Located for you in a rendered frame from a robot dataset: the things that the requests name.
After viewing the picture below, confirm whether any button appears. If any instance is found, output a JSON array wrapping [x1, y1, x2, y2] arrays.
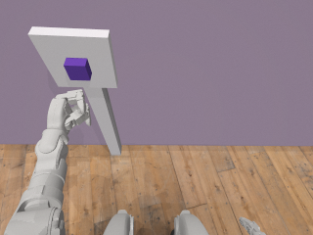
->
[[64, 58, 92, 81]]

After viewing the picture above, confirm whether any panel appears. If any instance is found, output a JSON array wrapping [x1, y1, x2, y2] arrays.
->
[[28, 26, 122, 156]]

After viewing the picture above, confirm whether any right robot shin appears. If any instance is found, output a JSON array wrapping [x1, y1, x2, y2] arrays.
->
[[180, 210, 190, 214]]

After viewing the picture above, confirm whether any robot left forearm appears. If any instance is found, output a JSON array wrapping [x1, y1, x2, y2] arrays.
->
[[4, 128, 69, 235]]

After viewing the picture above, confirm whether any right robot hand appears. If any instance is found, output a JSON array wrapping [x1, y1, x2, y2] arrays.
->
[[239, 216, 266, 235]]

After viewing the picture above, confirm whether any left robot hand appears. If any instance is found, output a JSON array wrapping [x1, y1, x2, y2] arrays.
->
[[47, 89, 92, 135]]

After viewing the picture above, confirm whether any left robot upper arm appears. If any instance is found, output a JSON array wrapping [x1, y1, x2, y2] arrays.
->
[[6, 207, 66, 235]]

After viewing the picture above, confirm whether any left robot thigh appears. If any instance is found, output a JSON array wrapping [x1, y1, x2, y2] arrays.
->
[[103, 213, 134, 235]]

